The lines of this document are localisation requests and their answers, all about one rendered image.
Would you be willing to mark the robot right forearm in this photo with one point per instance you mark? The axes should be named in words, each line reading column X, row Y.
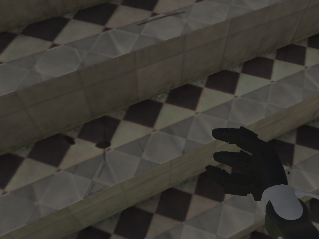
column 286, row 216

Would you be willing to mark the robot right hand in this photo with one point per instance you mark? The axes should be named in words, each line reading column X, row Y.
column 260, row 170

